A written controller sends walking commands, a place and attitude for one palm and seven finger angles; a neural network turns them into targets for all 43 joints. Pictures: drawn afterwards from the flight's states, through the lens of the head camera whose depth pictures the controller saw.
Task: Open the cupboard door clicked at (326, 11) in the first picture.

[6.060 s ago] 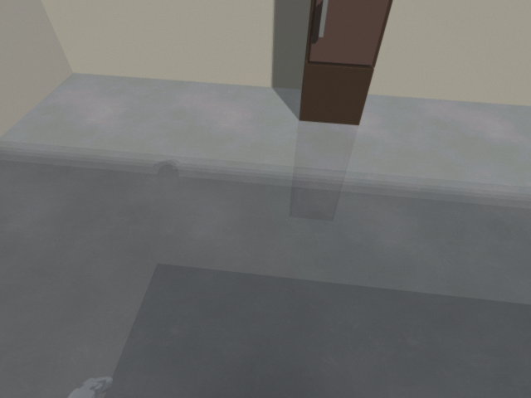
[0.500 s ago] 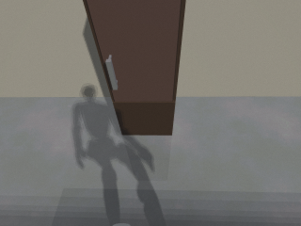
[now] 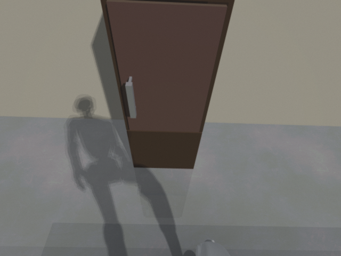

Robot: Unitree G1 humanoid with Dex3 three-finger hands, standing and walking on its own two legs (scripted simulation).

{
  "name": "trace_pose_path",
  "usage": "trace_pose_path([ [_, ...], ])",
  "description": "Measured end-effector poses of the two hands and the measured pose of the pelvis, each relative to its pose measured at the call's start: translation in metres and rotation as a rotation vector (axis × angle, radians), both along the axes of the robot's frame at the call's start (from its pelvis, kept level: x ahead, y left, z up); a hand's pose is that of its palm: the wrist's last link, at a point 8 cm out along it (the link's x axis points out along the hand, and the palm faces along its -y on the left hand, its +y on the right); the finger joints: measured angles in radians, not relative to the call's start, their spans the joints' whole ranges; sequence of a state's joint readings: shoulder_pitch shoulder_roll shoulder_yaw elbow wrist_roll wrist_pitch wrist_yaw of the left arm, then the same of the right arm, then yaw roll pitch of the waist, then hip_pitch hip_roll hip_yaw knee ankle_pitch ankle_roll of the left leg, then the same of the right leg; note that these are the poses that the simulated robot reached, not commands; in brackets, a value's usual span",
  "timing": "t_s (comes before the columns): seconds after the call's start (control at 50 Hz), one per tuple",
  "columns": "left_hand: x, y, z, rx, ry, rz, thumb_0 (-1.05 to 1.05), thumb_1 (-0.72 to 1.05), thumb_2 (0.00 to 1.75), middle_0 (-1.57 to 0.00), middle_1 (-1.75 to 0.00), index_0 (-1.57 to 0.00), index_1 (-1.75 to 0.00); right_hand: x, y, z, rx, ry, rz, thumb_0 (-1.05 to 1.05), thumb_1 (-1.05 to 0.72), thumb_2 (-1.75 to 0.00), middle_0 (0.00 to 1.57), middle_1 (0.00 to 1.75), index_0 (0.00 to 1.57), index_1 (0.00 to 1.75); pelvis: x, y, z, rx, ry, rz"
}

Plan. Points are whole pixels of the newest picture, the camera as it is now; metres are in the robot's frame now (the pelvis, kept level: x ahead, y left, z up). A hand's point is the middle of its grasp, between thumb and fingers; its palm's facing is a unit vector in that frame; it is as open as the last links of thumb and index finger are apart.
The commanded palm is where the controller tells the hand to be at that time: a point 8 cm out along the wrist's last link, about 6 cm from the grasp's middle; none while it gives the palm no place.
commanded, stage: take the last steps up to it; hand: left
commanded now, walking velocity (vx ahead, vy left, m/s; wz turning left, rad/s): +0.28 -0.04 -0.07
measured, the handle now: (132, 97) +0.70 +0.19 -0.10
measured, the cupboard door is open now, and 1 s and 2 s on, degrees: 0 0 0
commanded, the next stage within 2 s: come to a stop and stand still in 0.34 s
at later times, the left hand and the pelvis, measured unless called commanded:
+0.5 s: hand (121, 237) +0.20 +0.15 -0.17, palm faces +0.04 -0.98 -0.20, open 7.3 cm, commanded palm none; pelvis +0.17 -0.03 +0.00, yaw -1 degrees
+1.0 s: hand (123, 228) +0.22 +0.15 -0.17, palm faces -0.01 -0.95 -0.31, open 7.4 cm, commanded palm none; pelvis +0.16 -0.06 -0.01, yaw -3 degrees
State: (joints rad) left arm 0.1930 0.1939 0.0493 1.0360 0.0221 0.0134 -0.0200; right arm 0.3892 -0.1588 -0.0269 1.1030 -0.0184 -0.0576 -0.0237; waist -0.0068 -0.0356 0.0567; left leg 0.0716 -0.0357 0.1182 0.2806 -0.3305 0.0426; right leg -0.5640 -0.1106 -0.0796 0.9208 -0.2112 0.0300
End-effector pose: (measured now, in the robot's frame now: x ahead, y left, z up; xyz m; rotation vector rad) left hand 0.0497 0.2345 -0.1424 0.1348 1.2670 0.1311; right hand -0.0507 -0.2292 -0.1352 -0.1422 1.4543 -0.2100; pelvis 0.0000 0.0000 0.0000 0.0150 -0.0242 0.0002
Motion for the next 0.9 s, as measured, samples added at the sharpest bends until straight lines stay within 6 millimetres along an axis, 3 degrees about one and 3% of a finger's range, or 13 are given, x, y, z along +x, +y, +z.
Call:
trace_pose_path([
  [0.12,0.109,-0.026,0.0,0.022,-0.103,-0.103,0.01,0.91,0.9,-0.19,-0.3,-0.19,-0.3,-0.018,0.003,-0.015,0.057,0.163,-0.095,0.0,-0.91,-0.89,0.2,0.3,0.2,0.3,0.05,-0.018,-0.014,0.001,0.002,-0.02],
  [0.16,0.137,-0.036,-0.003,0.034,-0.148,-0.117,0.01,0.91,0.9,-0.2,-0.3,-0.2,-0.3,-0.012,-0.001,-0.022,0.079,0.204,-0.114,0.0,-0.91,-0.89,0.2,0.3,0.2,0.3,0.069,-0.028,-0.022,0.0,-0.004,-0.025],
  [0.2,0.152,-0.044,-0.002,0.035,-0.173,-0.108,0.01,0.91,0.9,-0.2,-0.3,-0.2,-0.3,0.006,-0.007,-0.025,0.089,0.206,-0.12,0.01,-0.91,-0.89,0.2,0.3,0.2,0.3,0.081,-0.035,-0.022,-0.006,-0.014,-0.018],
  [0.3,0.151,-0.054,0.007,0.034,-0.11,-0.058,0.0,0.91,0.9,-0.2,-0.3,-0.2,-0.3,0.089,-0.026,-0.02,0.079,0.075,-0.078,0.01,-0.91,-0.89,0.2,0.3,0.2,0.3,0.111,-0.043,-0.007,-0.014,-0.01,-0.012],
  [0.42,0.145,-0.043,0.013,0.056,-0.021,-0.014,-0.01,0.94,0.9,-0.2,-0.3,-0.2,-0.3,0.197,-0.033,-0.011,0.062,-0.114,-0.011,0.01,-0.91,-0.89,0.2,0.3,0.2,0.3,0.145,-0.043,0.003,-0.018,0.013,-0.008],
  [0.5,0.139,-0.04,0.007,0.026,0.036,0.026,0.0,0.93,0.9,-0.2,-0.3,-0.2,-0.3,0.248,-0.036,-0.005,0.026,-0.163,0.035,0.01,-0.94,-0.89,0.2,0.3,0.2,0.3,0.169,-0.034,0.003,-0.03,0.013,-0.01],
  [0.58,0.135,-0.037,-0.01,-0.013,0.107,0.06,0.0,0.92,0.9,-0.2,-0.3,-0.2,-0.3,0.289,-0.024,-0.004,-0.004,-0.204,0.07,0.01,-0.93,-0.89,0.2,0.3,0.2,0.3,0.193,-0.021,-0.004,-0.049,0.002,-0.015],
  [0.66,0.137,-0.038,-0.016,-0.036,0.162,0.064,0.01,0.91,0.9,-0.2,-0.3,-0.2,-0.3,0.315,-0.01,0.003,-0.012,-0.218,0.078,0.01,-0.93,-0.89,0.2,0.3,0.2,0.3,0.205,-0.015,-0.002,-0.02,0.001,-0.032],
  [0.74,0.143,-0.035,-0.013,-0.028,0.193,0.036,0.01,0.91,0.9,-0.2,-0.3,-0.2,-0.3,0.327,-0.003,0.002,-0.002,-0.233,0.067,0.0,-0.92,-0.89,0.2,0.3,0.2,0.3,0.201,-0.014,0.0,-0.011,0.012,-0.047],
  [0.82,0.153,-0.028,-0.005,0.024,0.178,0.009,0.01,0.91,0.9,-0.2,-0.3,-0.2,-0.3,0.32,-0.014,-0.002,0.0,-0.233,0.042,-0.01,-0.92,-0.89,0.2,0.3,0.21,0.3,0.188,-0.021,0.0,-0.017,0.024,-0.059],
  [0.9,0.165,-0.026,0.002,0.085,0.116,-0.007,0.01,0.91,0.9,-0.2,-0.3,-0.2,-0.3,0.3,-0.038,-0.011,0.007,-0.215,0.024,0.0,-0.92,-0.89,0.2,0.3,0.21,0.3,0.174,-0.037,-0.003,-0.008,0.024,-0.064],
])
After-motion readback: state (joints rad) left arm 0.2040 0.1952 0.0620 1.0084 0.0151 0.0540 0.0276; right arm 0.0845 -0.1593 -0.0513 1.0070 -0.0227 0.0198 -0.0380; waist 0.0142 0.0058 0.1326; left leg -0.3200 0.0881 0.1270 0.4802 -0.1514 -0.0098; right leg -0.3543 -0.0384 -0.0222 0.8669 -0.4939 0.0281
